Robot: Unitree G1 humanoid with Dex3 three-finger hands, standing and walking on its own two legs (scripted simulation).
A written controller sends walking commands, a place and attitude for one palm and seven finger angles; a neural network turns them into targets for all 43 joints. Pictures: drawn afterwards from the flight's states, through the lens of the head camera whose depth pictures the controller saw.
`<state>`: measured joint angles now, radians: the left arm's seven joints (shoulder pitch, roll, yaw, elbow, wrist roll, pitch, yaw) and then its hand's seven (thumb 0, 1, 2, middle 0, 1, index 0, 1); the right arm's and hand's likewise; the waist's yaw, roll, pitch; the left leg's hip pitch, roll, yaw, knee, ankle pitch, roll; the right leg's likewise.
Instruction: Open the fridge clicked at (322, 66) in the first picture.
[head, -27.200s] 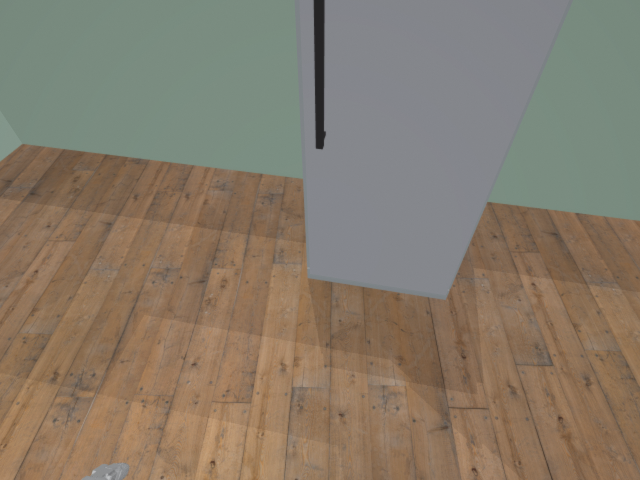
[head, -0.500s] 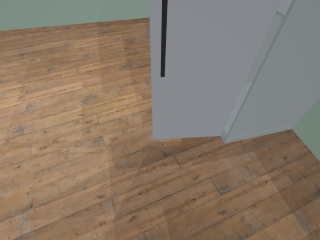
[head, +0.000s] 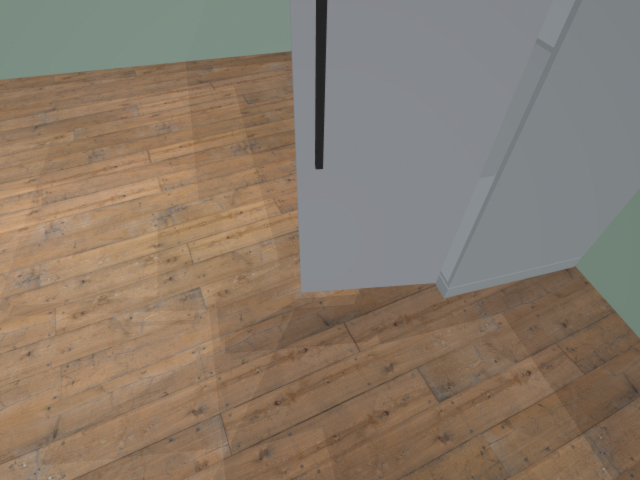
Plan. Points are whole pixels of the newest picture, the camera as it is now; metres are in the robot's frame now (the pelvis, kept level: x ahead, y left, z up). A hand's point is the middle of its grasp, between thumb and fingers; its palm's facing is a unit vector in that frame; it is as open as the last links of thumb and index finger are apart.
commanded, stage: look to check the result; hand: left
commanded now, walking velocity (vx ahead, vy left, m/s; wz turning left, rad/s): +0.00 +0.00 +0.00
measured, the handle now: (319, 81) +0.80 +0.05 +0.11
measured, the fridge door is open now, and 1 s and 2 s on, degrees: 80 80 80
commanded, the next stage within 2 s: stand and wait in 0.52 s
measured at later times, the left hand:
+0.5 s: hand out of the picture +0.09 +0.24 -0.16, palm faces -0.04 -0.94 -0.34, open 7.3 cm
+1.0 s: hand out of the picture +0.11 +0.22 -0.16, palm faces -0.04 -0.94 -0.33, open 7.3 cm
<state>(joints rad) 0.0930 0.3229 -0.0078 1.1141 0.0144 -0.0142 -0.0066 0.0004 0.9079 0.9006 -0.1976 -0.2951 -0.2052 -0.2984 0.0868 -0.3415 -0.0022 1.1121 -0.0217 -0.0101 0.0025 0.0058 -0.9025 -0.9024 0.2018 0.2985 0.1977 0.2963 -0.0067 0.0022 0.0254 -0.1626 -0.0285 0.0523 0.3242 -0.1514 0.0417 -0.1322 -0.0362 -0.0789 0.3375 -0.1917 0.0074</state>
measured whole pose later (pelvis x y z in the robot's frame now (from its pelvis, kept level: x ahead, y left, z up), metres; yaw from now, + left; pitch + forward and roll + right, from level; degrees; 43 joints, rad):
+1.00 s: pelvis +0.04 -0.02 +0.00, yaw +0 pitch +0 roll +0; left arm 0.11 0.32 -0.01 1.12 0.01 -0.02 0.01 0.00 0.91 0.90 -0.20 -0.30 -0.21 -0.30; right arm 0.09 -0.33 0.00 1.13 -0.02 0.00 -0.01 0.01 -0.90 -0.90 0.20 0.30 0.20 0.30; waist -0.01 0.00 0.04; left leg -0.10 0.00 0.05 0.29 -0.19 0.00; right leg -0.07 0.00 -0.08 0.29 -0.22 -0.02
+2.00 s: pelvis +0.03 -0.03 +0.00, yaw -1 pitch -1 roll +0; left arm 0.12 0.33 -0.01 1.13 0.01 -0.02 0.01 0.00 0.91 0.90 -0.20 -0.30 -0.21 -0.30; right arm 0.11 -0.33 0.00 1.14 -0.02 0.00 -0.01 0.01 -0.90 -0.90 0.20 0.30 0.20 0.30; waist -0.01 0.00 0.04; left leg -0.09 0.01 0.06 0.28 -0.17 0.00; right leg -0.06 0.01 -0.07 0.27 -0.20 -0.03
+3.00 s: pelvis +0.03 -0.02 +0.00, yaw -1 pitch -1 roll +0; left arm 0.11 0.33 -0.01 1.13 0.01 -0.02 0.01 0.00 0.91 0.90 -0.20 -0.30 -0.21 -0.30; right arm 0.10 -0.33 0.00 1.14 -0.02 0.00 -0.01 0.01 -0.90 -0.90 0.20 0.30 0.20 0.30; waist -0.01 0.00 0.04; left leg -0.09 0.01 0.06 0.27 -0.17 0.00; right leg -0.06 0.00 -0.07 0.27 -0.20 -0.03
